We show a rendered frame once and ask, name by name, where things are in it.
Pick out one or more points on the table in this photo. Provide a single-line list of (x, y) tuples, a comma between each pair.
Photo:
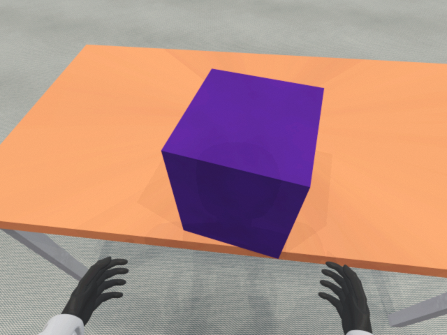
[(86, 160)]

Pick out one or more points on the robot left hand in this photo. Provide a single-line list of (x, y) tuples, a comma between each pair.
[(88, 294)]

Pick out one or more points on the left robot forearm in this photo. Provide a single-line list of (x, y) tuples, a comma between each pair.
[(64, 324)]

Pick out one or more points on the carton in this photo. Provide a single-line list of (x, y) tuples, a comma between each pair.
[(240, 159)]

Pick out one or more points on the robot right hand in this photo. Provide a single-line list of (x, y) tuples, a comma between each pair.
[(352, 304)]

